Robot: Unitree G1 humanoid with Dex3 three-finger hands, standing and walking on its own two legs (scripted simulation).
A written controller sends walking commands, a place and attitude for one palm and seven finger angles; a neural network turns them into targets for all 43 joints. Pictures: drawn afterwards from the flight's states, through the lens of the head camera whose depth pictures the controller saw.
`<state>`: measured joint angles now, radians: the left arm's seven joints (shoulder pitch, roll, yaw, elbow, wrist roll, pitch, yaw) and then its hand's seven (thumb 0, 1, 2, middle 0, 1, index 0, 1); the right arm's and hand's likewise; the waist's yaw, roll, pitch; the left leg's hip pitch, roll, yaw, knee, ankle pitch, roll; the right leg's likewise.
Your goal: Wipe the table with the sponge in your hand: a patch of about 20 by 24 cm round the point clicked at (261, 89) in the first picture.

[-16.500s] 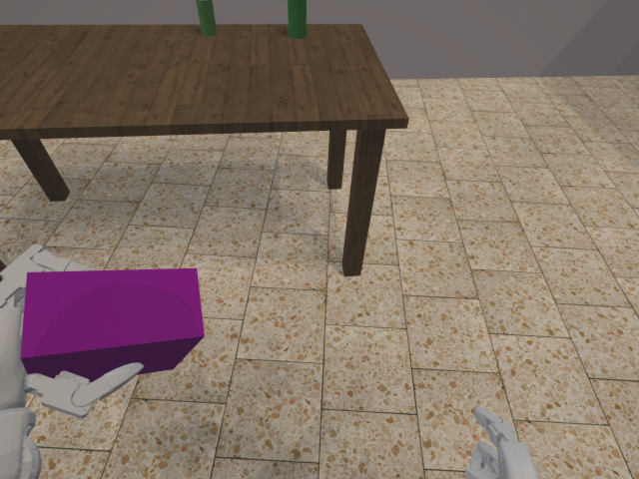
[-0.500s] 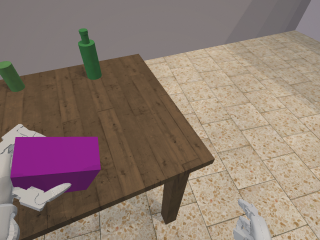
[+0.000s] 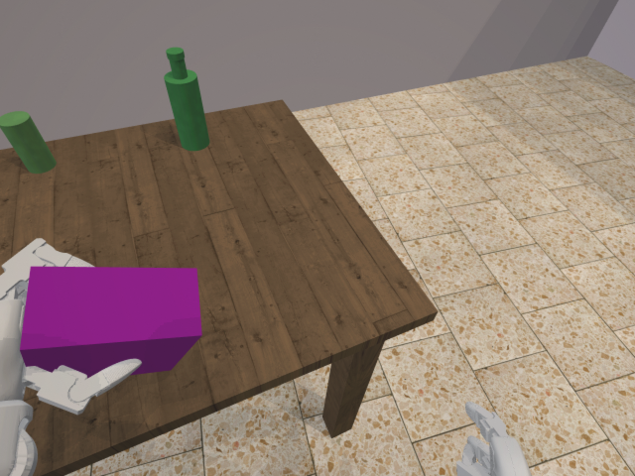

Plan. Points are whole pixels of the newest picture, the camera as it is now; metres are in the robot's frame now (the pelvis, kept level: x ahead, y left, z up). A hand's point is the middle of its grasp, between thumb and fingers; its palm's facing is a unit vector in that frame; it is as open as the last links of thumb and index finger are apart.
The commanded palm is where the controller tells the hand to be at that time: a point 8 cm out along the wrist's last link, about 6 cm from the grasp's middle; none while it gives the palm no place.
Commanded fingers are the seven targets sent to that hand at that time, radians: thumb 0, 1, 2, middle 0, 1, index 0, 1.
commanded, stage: look again from close up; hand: left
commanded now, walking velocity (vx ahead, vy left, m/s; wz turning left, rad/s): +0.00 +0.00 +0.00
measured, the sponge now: (138, 326) +0.23 +0.20 +0.13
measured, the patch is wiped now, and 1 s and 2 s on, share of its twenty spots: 0.00 0.00 0.00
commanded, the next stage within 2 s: come to a stop and stand still in 0.28 s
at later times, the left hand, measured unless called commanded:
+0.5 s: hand (65, 301) +0.24 +0.27 +0.14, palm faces +0.30 -0.84 -0.45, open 10.6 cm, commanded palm +0.17 +0.29 +0.17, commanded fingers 0.00 0.10 1.30 -1.20 -1.60 -1.20 -1.60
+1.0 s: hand (52, 294) +0.22 +0.26 +0.19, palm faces +0.38 -0.81 -0.44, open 10.6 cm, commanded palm +0.15 +0.29 +0.17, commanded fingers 0.00 0.10 1.30 -1.20 -1.60 -1.20 -1.60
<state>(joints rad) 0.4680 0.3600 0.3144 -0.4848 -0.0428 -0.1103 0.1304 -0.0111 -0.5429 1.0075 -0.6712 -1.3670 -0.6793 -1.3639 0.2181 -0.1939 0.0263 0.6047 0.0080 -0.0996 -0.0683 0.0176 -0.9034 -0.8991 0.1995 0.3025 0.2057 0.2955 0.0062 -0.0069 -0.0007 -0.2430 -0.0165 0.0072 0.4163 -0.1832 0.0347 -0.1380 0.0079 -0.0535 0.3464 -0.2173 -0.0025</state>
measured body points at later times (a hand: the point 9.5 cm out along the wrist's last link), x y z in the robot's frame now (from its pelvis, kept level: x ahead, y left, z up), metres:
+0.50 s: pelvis +0.01 +0.02 +0.00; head +0.06 +0.06 +0.44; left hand +0.22 +0.32 +0.17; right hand +0.17 -0.21 -0.08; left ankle +0.02 +0.09 -0.74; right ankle -0.02 -0.12 -0.74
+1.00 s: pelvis -0.02 +0.01 -0.01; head +0.02 +0.01 +0.44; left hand +0.20 +0.30 +0.21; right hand +0.15 -0.22 -0.09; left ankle +0.02 +0.09 -0.74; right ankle -0.02 -0.12 -0.74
